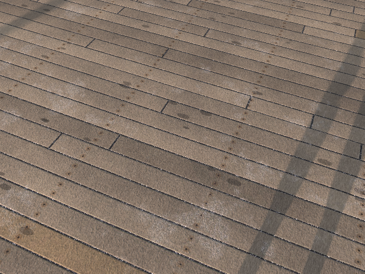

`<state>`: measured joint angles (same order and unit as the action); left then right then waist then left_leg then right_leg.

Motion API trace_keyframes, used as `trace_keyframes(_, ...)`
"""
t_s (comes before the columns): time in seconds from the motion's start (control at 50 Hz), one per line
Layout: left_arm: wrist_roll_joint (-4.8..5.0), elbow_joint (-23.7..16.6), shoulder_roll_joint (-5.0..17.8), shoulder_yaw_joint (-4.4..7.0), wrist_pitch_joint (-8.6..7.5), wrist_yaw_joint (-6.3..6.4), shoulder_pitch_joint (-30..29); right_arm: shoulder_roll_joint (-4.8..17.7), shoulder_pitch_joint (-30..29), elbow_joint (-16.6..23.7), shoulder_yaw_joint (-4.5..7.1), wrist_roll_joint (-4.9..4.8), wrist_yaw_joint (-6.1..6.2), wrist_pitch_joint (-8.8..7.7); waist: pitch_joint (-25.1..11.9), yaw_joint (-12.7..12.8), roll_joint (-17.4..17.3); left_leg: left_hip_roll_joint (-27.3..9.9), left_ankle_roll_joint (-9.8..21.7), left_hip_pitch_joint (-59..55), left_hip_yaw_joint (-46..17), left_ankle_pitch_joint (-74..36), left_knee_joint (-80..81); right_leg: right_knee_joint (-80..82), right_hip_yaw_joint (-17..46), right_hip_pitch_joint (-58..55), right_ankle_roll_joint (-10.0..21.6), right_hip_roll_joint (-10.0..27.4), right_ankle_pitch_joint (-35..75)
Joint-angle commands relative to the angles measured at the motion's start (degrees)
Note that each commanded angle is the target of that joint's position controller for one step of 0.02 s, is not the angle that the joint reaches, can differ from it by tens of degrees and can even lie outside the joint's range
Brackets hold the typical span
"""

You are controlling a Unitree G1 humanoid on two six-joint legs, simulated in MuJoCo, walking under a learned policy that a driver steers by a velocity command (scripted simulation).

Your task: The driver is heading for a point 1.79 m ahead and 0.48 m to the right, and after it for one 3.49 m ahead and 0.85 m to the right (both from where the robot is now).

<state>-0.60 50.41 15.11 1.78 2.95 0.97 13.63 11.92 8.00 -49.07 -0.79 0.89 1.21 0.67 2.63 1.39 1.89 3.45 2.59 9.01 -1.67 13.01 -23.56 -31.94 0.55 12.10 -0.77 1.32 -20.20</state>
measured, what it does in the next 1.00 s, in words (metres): steps on the spot: right foot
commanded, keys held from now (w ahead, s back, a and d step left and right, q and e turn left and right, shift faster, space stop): no key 0.78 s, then w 0.22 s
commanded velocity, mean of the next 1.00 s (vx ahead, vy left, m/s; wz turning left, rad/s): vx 0.04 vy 0.00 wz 0.02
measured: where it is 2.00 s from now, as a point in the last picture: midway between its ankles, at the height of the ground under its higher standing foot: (186, 264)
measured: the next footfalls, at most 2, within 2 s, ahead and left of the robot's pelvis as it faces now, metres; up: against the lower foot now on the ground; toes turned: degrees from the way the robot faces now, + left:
right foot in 0.04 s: +0.03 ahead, -0.13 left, +0.00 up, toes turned +0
right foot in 1.52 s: +0.42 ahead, -0.08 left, +0.00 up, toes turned -5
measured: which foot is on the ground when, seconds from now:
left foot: down 0.00-1.00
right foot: up 0.00-0.02, down 0.04-1.00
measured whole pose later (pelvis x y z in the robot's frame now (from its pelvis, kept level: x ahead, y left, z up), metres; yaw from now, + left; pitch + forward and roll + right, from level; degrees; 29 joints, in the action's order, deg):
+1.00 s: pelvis +0.02 -0.02 +0.00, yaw +0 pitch +0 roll +0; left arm -1.2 65.0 11.1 2.2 0.3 1.5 21.3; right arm 10.3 17.7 -64.1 0.1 2.0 0.5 -0.8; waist -1.2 1.1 1.0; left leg 0.3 3.4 15.6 2.3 25.0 -38.5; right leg -24.1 0.3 7.4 2.7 -1.4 -16.6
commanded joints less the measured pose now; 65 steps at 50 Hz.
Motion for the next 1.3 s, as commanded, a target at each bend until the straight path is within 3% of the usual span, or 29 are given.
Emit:
trace_keyframes(0.02,-0.43,-0.1,3.8,0.46,-1.19,0.71,2.6,8.7,-0.3,0.6,2.09,-0.43,0.37,-0.49,-3.1,0.3,-6.8,-11.4,3.3,2.2,-9.9,-12.8,4.3,12.0,1.0,-7.6,0.1,1.1,14.3)
trace_keyframes(0.04,-0.96,0.2,5.3,0.52,-1.86,0.75,2.8,8.1,0.9,0.0,1.98,-0.29,0.23,-0.61,-3.4,-0.5,-5.1,-9.9,1.7,4.3,-9.5,-7.6,4.2,12.9,4.6,-10.2,0.6,4.6,17.9)
trace_keyframes(0.06,-0.22,1.1,7.9,1.11,-2.11,0.48,0.8,7.6,3.2,-0.9,2.25,-0.52,-0.10,-0.48,-0.9,-3.4,0.0,-6.4,1.1,3.2,-7.2,-4.3,6.5,10.4,5.3,-5.6,1.8,5.1,19.1)
trace_keyframes(0.1,-0.13,2.3,4.4,0.37,-2.74,-0.14,0.6,8.1,1.7,-3.1,2.40,-0.37,0.17,-0.20,0.3,-1.2,0.5,-6.2,0.5,-1.6,-6.1,-5.2,5.1,12.6,5.1,-1.1,2.0,4.4,14.3)
trace_keyframes(0.14,-0.19,3.6,4.3,0.18,-3.04,0.26,0.8,8.3,1.7,-4.4,2.64,-0.34,0.12,-0.24,-0.4,-1.3,1.5,-6.7,0.7,-2.7,-6.1,-7.7,4.3,13.7,5.1,-1.4,2.0,4.0,14.3)
trace_keyframes(0.44,-0.03,10.1,2.7,-0.70,-3.17,0.94,1.7,6.1,6.1,-13.4,1.59,-0.34,0.77,-0.40,0.5,-1.2,-1.6,-6.9,-1.1,0.0,-5.1,-6.4,5.8,15.0,5.7,-3.0,3.6,4.0,11.1)
trace_keyframes(0.78,0.07,13.5,0.1,-1.42,-3.46,1.24,4.1,3.2,9.9,-17.2,0.82,-0.32,1.30,-0.52,1.0,-1.4,-1.6,-7.4,-1.5,0.3,-4.3,-7.2,4.7,14.7,5.6,-2.1,3.9,3.3,12.5)
trace_keyframes(0.8,0.02,13.7,0.0,-1.43,-3.41,1.23,4.6,2.8,10.4,-17.5,0.72,-0.23,1.29,-0.50,-0.2,-1.3,-1.3,-6.8,-1.4,0.0,-3.9,-3.4,4.7,15.5,5.7,-2.5,4.0,2.9,7.1)
trace_keyframes(0.84,0.04,13.7,2.4,-0.34,-2.79,1.22,5.5,3.2,10.5,-16.9,1.12,0.14,1.16,-0.28,0.9,-1.0,1.3,-3.5,-0.5,3.1,-0.9,9.2,-0.1,16.5,7.6,-1.1,5.9,2.5,-10.0)
trace_keyframes(0.88,-0.17,13.9,4.2,0.80,-2.08,0.99,8.6,2.1,8.8,-15.2,1.15,1.25,0.56,-0.18,4.9,0.6,4.8,-0.9,0.2,11.4,2.1,17.0,-8.0,20.4,15.3,0.1,9.8,7.1,-26.8)
trace_keyframes(0.92,-0.39,14.3,4.2,1.41,-2.08,0.91,11.0,0.6,6.8,-13.0,0.90,1.82,-0.13,-1.00,7.9,1.3,6.7,-2.8,0.6,16.2,4.2,13.1,-16.9,25.0,23.3,1.5,13.7,14.0,-30.2)
trace_keyframes(0.94,-0.76,14.0,3.8,1.52,-2.43,0.76,10.7,0.9,5.9,-12.1,1.04,1.61,-0.44,-1.63,8.0,1.1,5.9,-4.0,0.7,17.1,3.6,13.1,-19.1,25.7,24.2,1.8,14.5,15.1,-26.9)
trace_keyframes(1.0,-0.62,12.5,4.3,2.06,-3.51,0.42,7.1,0.8,8.5,-11.4,1.48,0.73,-1.31,-3.41,6.0,-1.8,4.2,-4.0,1.7,11.0,4.6,11.9,-12.9,22.9,17.7,3.5,12.9,12.3,-17.9)
trace_keyframes(1.04,0.04,11.1,3.5,2.16,-3.82,0.14,3.1,-0.3,17.8,-14.7,1.83,0.13,-1.03,-4.04,5.4,-6.2,2.2,-0.7,2.2,-6.4,7.3,4.9,-1.5,15.8,11.1,13.9,10.6,7.2,-16.7)
trace_keyframes(1.06,-0.24,9.9,1.5,1.66,-4.37,-0.04,1.5,1.6,22.7,-16.0,2.49,0.53,-0.54,-4.32,4.8,-7.9,-3.0,-4.2,2.6,-13.9,1.1,8.7,3.2,6.9,6.9,20.1,9.0,3.9,-14.4)
trace_keyframes(1.08,-0.03,7.9,-3.6,0.23,-5.07,-0.61,0.5,6.9,29.6,-16.6,3.68,0.96,-0.03,-4.71,1.1,-9.7,-16.7,-19.0,5.4,-19.4,-22.2,26.0,15.0,-12.7,-2.8,26.9,6.3,-3.2,-11.0)
trace_keyframes(1.1,-1.46,6.5,-0.6,0.91,-5.29,-0.97,-0.5,9.9,31.6,-17.7,4.61,0.57,-0.16,-4.03,4.2,-8.8,-16.7,-25.5,9.7,-14.8,-35.1,35.6,19.4,-23.6,-2.7,32.7,6.7,-3.8,-12.3)
trace_keyframes(1.12,-2.16,6.3,1.0,1.24,-5.62,-1.60,-1.6,7.3,25.4,-15.8,4.07,0.66,-0.25,-3.98,8.7,-5.4,-9.3,-24.6,10.3,-9.6,-32.6,34.5,18.9,-29.2,0.0,33.7,7.2,0.0,-6.5)
trace_keyframes(1.14,-1.72,6.7,-0.1,1.02,-6.12,-2.22,-1.1,5.9,21.0,-13.9,3.67,0.45,-0.56,-4.58,9.0,-3.4,-6.3,-21.8,9.2,-7.2,-26.8,27.4,18.8,-29.8,0.8,32.7,7.0,1.5,-1.1)
trace_keyframes(1.16,-1.33,7.4,-0.7,0.96,-6.56,-2.62,0.0,4.9,18.9,-12.9,3.40,0.27,-0.62,-5.21,7.9,-2.1,-5.4,-19.2,8.1,-7.2,-21.2,18.6,19.1,-29.0,0.7,30.7,6.3,2.5,3.1)
trace_keyframes(1.2,-1.65,7.9,-0.3,1.31,-6.36,-3.13,0.3,2.7,19.9,-13.2,2.67,0.08,-0.38,-6.24,5.0,-1.5,-4.8,-15.8,6.7,-9.6,-13.0,3.4,18.3,-28.4,-1.2,29.1,4.9,2.6,7.5)
trace_keyframes(1.24,-1.50,6.9,-0.8,1.29,-5.81,-3.12,-1.9,2.3,23.5,-14.6,2.34,0.06,-0.28,-6.72,4.1,-1.7,-6.1,-14.9,7.0,-11.7,-8.7,-10.4,16.3,-27.9,-3.0,30.6,4.0,2.3,9.0)
trace_keyframes(1.3,-1.28,3.5,-1.7,0.84,-5.34,-2.99,-9.6,2.0,25.7,-15.1,1.84,0.17,-0.14,-6.80,4.9,-2.9,-6.6,-13.9,7.4,-11.2,-4.8,-22.2,15.4,-22.4,-5.5,31.8,2.9,1.4,10.9)
Keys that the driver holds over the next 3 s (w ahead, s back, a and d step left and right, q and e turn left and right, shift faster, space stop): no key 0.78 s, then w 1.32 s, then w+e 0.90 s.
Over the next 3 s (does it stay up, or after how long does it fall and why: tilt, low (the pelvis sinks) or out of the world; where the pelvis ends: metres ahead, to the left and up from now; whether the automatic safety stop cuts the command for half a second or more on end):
stays up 1.07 -0.10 0.00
